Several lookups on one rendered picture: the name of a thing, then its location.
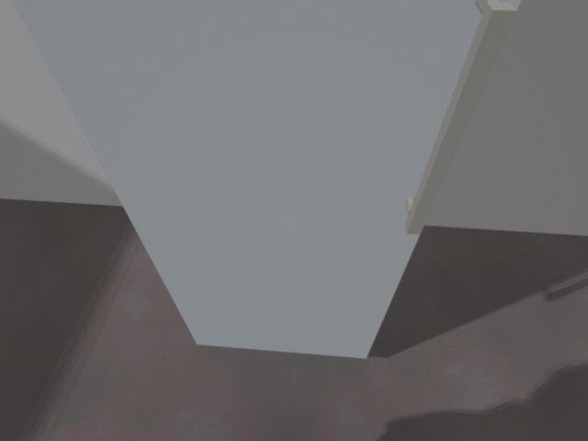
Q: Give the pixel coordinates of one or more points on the handle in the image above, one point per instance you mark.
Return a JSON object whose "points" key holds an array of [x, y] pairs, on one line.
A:
{"points": [[496, 20]]}

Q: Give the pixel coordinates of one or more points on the fridge door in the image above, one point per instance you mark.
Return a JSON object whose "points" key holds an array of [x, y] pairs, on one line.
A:
{"points": [[264, 149]]}

